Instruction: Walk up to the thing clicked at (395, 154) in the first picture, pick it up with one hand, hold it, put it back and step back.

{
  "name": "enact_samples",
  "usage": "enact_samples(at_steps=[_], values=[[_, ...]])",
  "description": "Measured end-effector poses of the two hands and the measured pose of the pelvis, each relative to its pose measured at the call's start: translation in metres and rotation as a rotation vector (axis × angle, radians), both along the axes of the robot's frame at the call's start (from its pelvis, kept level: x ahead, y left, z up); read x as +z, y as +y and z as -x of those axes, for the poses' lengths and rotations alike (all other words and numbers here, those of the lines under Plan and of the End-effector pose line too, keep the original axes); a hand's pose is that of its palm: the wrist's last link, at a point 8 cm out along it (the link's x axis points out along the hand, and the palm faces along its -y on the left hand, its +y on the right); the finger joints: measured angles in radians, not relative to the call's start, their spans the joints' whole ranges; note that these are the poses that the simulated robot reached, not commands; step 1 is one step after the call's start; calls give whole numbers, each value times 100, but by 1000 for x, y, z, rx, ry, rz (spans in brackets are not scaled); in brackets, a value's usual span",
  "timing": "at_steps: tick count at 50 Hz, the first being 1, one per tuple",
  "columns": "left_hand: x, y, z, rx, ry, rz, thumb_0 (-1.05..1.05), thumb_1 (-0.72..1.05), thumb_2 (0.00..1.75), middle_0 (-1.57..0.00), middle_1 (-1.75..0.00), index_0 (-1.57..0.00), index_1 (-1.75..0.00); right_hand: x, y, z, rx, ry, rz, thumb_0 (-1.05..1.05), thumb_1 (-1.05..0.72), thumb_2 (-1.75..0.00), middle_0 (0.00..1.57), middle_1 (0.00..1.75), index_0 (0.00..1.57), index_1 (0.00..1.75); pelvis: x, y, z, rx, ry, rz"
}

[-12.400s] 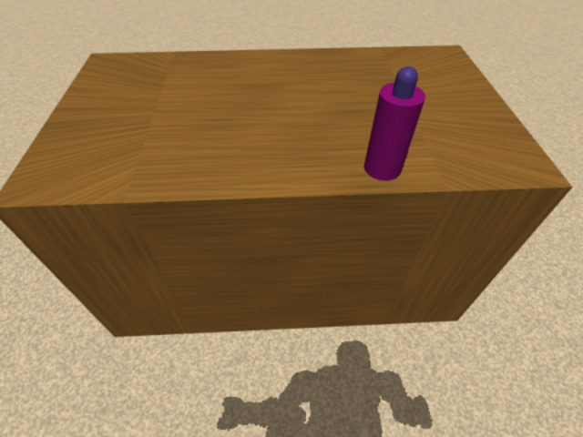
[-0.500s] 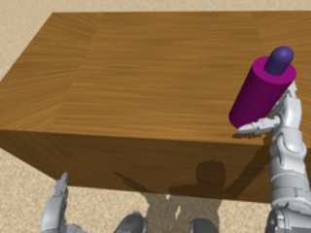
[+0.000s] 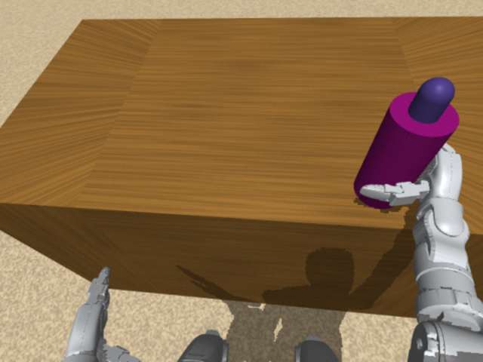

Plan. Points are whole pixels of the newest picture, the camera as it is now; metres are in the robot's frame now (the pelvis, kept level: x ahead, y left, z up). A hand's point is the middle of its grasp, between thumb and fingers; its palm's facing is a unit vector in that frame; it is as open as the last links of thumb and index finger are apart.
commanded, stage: close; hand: right
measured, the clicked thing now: (403, 146) +0.42 -0.21 +0.11
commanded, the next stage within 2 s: settle in 0.08 s
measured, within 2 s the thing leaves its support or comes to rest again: leaves its support in 0.42 s
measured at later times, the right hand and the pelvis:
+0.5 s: hand (405, 159) +0.42 -0.22 +0.08, palm faces +0.19 +0.98 +0.01, open 11.4 cm; pelvis +0.00 +0.00 +0.01, yaw +0 degrees
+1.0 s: hand (414, 141) +0.42 -0.21 +0.13, palm faces +0.18 +0.98 +0.01, open 11.4 cm; pelvis +0.01 +0.00 +0.02, yaw +0 degrees
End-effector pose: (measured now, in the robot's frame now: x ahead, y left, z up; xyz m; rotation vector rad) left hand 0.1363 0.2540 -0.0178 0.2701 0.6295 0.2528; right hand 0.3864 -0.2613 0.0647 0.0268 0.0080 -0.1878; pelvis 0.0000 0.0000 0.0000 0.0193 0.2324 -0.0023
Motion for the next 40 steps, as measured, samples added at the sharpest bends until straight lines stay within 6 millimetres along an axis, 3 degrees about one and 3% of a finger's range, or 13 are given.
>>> enact_samples(at_steps=[14,20,32,40], values=[[-3,-3,0,-1,24,5,-1,-54,5,-5,-4,-5,-4,0,-8,-4,2,-3,8,0,45,-97,64,87,66,85,0,-2,-1,-1,7,-1],[0,-1,-1,7,19,3,-1,-54,5,-5,-5,-6,-4,5,-7,-3,0,4,6,0,47,-99,63,89,65,88,3,-3,-2,-1,-5,-1],[1,2,-6,18,23,28,-1,-54,6,-5,-5,-5,-4,39,-7,-7,-5,-18,21,0,48,-99,63,90,65,88,13,0,-6,-5,-42,3],[3,6,-7,28,17,39,-1,-54,6,-5,-5,-5,-4,48,-4,-5,7,4,13,0,48,-99,63,90,65,89,19,1,-8,-5,-63,9]])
